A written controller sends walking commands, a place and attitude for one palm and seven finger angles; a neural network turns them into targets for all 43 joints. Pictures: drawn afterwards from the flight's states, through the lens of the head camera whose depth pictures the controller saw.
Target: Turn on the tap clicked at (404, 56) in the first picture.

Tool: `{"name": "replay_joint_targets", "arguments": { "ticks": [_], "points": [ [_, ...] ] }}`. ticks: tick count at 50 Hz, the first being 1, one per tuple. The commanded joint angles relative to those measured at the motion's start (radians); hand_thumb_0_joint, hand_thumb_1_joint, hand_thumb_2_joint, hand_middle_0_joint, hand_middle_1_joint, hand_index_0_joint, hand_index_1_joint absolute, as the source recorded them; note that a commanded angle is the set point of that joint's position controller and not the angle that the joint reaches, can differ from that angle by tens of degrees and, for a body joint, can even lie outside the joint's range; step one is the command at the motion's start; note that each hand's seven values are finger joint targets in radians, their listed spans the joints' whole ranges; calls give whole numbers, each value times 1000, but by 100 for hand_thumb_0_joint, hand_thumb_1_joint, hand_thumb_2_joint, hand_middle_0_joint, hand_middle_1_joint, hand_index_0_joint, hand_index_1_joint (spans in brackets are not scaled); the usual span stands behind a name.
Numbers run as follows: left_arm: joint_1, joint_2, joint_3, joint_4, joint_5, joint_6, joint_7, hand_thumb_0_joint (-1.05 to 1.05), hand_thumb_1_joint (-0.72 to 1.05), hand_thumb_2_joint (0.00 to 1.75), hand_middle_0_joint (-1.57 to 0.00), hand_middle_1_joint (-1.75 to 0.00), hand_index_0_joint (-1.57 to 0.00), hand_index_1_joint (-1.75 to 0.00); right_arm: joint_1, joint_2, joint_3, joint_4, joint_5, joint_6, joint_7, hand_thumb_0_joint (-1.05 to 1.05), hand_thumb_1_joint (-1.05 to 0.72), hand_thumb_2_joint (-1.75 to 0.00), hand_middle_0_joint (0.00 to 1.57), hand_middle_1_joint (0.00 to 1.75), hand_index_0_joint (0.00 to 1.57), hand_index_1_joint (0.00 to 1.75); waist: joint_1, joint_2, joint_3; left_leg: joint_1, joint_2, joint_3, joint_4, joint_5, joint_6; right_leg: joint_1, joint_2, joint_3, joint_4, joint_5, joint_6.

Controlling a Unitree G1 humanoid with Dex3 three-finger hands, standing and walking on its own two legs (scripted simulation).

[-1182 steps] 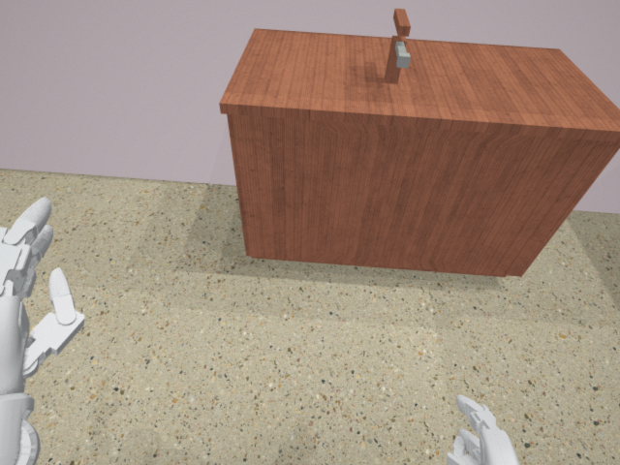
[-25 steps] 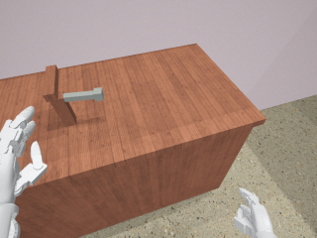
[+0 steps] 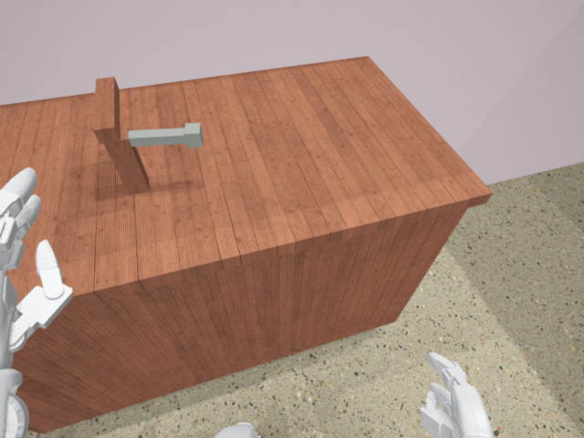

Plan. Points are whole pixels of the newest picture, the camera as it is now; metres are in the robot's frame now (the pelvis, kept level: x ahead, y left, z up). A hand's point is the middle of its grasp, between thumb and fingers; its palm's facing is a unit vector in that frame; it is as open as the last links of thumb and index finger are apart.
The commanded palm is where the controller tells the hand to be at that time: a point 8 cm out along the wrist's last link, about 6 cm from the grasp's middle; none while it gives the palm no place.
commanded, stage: step back with the hand held close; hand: left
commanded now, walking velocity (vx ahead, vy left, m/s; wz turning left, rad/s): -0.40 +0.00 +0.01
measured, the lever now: (194, 135) +0.54 +0.21 +0.10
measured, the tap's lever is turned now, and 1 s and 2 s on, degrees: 79 79 79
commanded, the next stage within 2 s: stop stepping back and stand still in 0.62 s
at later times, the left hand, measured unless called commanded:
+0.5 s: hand (49, 352) +0.16 +0.22 +0.17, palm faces +0.35 -0.86 -0.36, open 7.4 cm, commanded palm +0.10 +0.28 +0.19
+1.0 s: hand out of the picture +0.04 +0.19 +0.17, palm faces +0.37 -0.84 -0.39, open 7.4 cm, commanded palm -0.02 +0.24 +0.19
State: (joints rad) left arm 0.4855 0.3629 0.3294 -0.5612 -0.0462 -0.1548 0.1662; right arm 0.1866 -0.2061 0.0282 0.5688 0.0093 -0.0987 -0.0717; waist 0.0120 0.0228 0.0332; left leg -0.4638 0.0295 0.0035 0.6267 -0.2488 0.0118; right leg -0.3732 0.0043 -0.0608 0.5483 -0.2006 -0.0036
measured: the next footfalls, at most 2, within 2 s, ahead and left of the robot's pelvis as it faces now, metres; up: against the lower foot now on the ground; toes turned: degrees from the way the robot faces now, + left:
left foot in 0.56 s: -0.04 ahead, +0.13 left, +0.00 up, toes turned +4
right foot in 0.82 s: -0.05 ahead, -0.13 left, +0.00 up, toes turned +0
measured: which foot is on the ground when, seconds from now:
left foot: down 0.00-0.34, up 0.36-0.54, down 0.56-0.82, up 0.84-1.00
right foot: down 0.00-0.56, up 0.58-0.80, down 0.82-1.00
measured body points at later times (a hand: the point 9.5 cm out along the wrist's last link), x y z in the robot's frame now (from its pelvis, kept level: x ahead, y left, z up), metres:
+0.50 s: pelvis -0.05 -0.01 +0.01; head -0.02 +0.01 +0.46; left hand +0.14 +0.27 +0.19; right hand +0.13 -0.23 -0.07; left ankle -0.05 +0.11 -0.69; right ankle +0.00 -0.13 -0.73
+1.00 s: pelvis -0.17 -0.04 +0.01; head -0.17 -0.04 +0.46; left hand +0.01 +0.24 +0.19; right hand -0.02 -0.28 -0.08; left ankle -0.19 +0.10 -0.68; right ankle -0.09 -0.13 -0.73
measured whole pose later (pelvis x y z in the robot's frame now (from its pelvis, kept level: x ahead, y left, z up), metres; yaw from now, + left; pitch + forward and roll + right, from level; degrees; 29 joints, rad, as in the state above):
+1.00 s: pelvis -0.17 -0.04 +0.01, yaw +1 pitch +0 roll +3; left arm 0.52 0.36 0.34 -0.53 -0.05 -0.11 0.15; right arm 0.20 -0.19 0.01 0.65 0.01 -0.10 -0.06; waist -0.04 -0.05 0.01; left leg -0.41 0.00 0.04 0.93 -0.39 0.00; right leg -0.38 -0.01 0.00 0.53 -0.16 -0.04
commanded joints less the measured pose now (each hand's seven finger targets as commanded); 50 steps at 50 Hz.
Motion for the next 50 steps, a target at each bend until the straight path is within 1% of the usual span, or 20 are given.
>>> {"name": "replay_joint_targets", "arguments": {
  "ticks": [1,7,10,13,16,18,19,23,26,28,29,31,35,38,40,41,42,43,46,50],
  "points": [
    [-35,180,129,-219,-15,-66,21,0,90,90,-20,-30,-20,-30,-76,-118,-58,-149,3,-44,-9,0,-90,-90,20,30,20,30,-18,-78,-159,138,46,-97,13,-82,7,-48,-207,178,-131,21,-79],
    [-18,183,168,-267,1,-93,20,0,90,90,-20,-30,-20,-30,-95,-137,-63,-160,-15,-59,-15,0,-90,-90,20,30,20,30,-9,249,-138,-83,248,-367,-426,-339,87,113,14,68,205,-199,15],
    [6,169,155,-248,-6,-95,15,0,90,90,-20,-30,-20,-30,-60,-119,-69,-132,-20,-78,-6,0,-90,-90,20,30,20,30,5,173,-215,181,245,-304,-301,116,96,15,5,97,121,-213,7],
    [-11,153,126,-238,-2,-93,3,0,90,90,-20,-30,-20,-30,-66,-131,-65,-117,-21,-84,0,0,-90,-90,20,30,20,30,6,203,-206,198,218,-245,-265,185,74,81,9,94,-38,-95,10],
    [-43,152,109,-219,5,-90,-11,0,90,90,-20,-30,-20,-30,-85,-134,-72,-124,-11,-77,0,0,-90,-90,20,30,20,30,4,45,-180,98,136,-141,-149,-133,22,118,-56,133,-167,48,-22],
    [-20,178,117,-214,-10,-84,-1,0,90,90,-20,-30,-20,-30,-53,-122,-84,-116,1,-63,-2,0,-90,-90,20,30,20,30,-7,-191,-178,162,-16,-8,253,-194,-48,-99,-302,346,-297,-43,-154],
    [-13,174,110,-224,-11,-72,2,0,90,90,-20,-30,-20,-30,-67,-93,-73,-115,-4,-52,4,0,-90,-90,20,30,20,30,-4,-212,-187,123,-27,-18,410,-188,-46,-91,-368,370,-296,133,-196],
    [-49,190,139,-215,-6,-71,6,0,90,90,-20,-30,-20,-30,-121,-60,-41,-120,-8,-27,-2,0,-90,-90,20,30,20,30,-26,-162,-152,12,18,-44,210,-227,-30,101,-322,232,-142,537,-138],
    [5,185,154,-241,-10,-81,12,0,90,90,-20,-30,-20,-30,-61,-88,-66,-124,-3,-20,-13,0,-90,-90,20,30,20,30,-37,-94,-225,198,26,20,-206,48,-9,128,-238,191,-4,460,-57],
    [-18,197,153,-308,-18,-97,13,0,90,90,-20,-30,-20,-30,-64,-134,-91,-157,2,-37,-15,0,-90,-90,20,30,20,30,-20,258,-229,367,297,-236,-270,584,89,-95,-37,65,228,-64,33],
    [18,181,155,-266,-23,-101,11,0,90,90,-20,-30,-20,-30,-48,-120,-97,-145,2,-58,-7,0,-90,-90,20,30,20,30,-14,231,-242,443,341,-210,-239,798,119,-203,10,89,385,-296,26],
    [-32,187,160,-360,-26,-103,3,0,90,90,-20,-30,-20,-30,-33,-108,-88,-115,-21,-93,7,0,-90,-90,20,30,20,30,-24,251,-228,420,314,-201,-204,848,141,-223,-7,143,479,-329,34],
    [-24,127,116,-260,-12,-66,2,0,90,90,-20,-30,-20,-30,-45,-121,-94,-100,-2,-109,28,0,-90,-90,20,30,20,30,-11,196,-156,329,266,-116,-242,579,93,-89,-11,93,247,-177,34],
    [1,136,125,-192,-7,-51,-1,0,90,90,-20,-30,-20,-30,-41,-135,-89,-128,3,-100,27,0,-90,-90,20,30,20,30,-11,200,-123,183,225,-109,-266,94,68,79,-4,60,27,-132,27],
    [-35,158,130,-179,0,-56,-5,0,90,90,-20,-30,-20,-30,-56,-128,-78,-142,12,-91,23,0,-90,-90,20,30,20,30,-7,77,-111,89,135,-58,-131,-249,31,201,-23,50,-195,4,23],
    [-55,192,146,-178,6,-57,-5,0,90,90,-20,-30,-20,-30,-65,-113,-77,-149,10,-82,20,0,-90,-90,20,30,20,30,-14,-106,-96,26,56,18,79,-314,1,173,-151,189,-256,-63,-37],
    [-88,222,167,-196,0,-49,-2,0,90,90,-20,-30,-20,-30,-75,-94,-71,-152,14,-78,17,0,-90,-90,20,30,20,30,-13,-294,-108,14,-23,34,350,-284,-24,49,-320,438,-346,-256,-134],
    [-63,196,156,-182,-17,-32,-4,0,90,90,-20,-30,-20,-30,-57,-110,-84,-129,15,-75,15,0,-90,-90,20,30,20,30,-11,-316,-144,31,-34,-27,512,-211,-30,5,-359,514,-377,-322,-172],
    [-43,186,149,-169,-16,-17,3,0,90,90,-20,-30,-20,-30,-83,-75,-55,-74,3,-48,9,0,-90,-90,20,30,20,30,-58,-168,-127,93,0,-24,464,-126,-24,-76,-291,347,-306,-367,-127],
    [-12,181,140,-170,0,-18,16,0,90,90,-20,-30,-20,-30,-81,-93,-64,-80,-1,-54,-1,0,-90,-90,20,30,20,30,-39,-195,-126,240,-13,23,48,-193,29,-68,-258,276,-284,-390,-83]
  ]
}}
